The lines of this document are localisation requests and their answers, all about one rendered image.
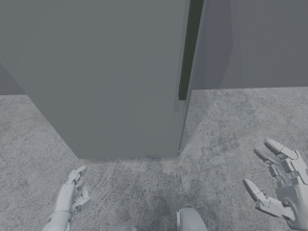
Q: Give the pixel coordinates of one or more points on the handle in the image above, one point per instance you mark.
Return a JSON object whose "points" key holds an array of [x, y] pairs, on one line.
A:
{"points": [[194, 16]]}

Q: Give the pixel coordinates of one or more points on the left robot hand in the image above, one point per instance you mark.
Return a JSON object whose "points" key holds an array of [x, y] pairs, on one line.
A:
{"points": [[66, 200]]}

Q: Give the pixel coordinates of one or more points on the robot left forearm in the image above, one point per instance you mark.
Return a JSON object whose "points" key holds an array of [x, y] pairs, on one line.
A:
{"points": [[58, 221]]}

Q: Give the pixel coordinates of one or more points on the robot right shin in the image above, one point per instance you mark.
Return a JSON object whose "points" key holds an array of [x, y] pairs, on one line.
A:
{"points": [[187, 206]]}

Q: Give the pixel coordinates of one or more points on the robot right thigh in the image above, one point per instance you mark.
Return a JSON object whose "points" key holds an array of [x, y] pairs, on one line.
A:
{"points": [[188, 219]]}

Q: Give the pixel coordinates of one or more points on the fridge door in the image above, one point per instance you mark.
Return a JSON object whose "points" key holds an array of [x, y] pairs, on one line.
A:
{"points": [[104, 73]]}

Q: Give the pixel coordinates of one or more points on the right robot hand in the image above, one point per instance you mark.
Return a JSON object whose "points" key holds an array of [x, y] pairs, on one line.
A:
{"points": [[294, 191]]}

